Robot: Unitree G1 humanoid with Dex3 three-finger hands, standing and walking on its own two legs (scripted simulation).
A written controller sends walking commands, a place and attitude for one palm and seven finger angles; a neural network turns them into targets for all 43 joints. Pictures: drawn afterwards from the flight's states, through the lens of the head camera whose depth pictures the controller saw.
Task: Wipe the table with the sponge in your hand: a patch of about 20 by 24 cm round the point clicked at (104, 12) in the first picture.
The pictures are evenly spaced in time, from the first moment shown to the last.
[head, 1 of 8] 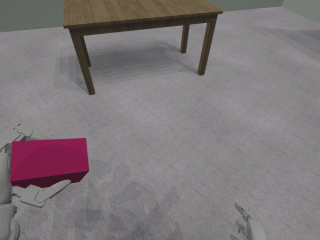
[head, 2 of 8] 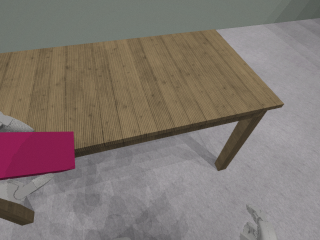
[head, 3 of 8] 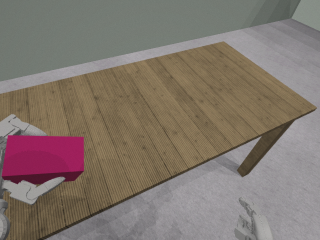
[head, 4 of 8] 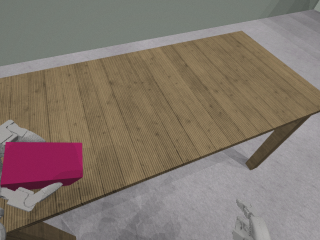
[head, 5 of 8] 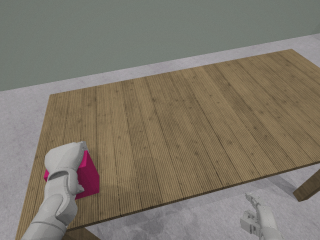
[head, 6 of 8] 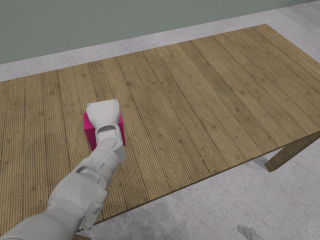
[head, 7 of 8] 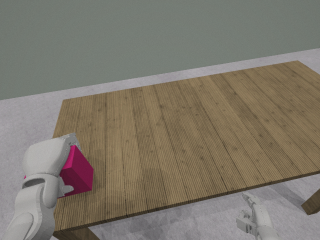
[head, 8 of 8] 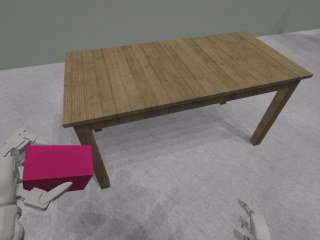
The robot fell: no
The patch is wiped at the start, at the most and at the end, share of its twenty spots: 0.00 1.00 1.00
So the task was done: yes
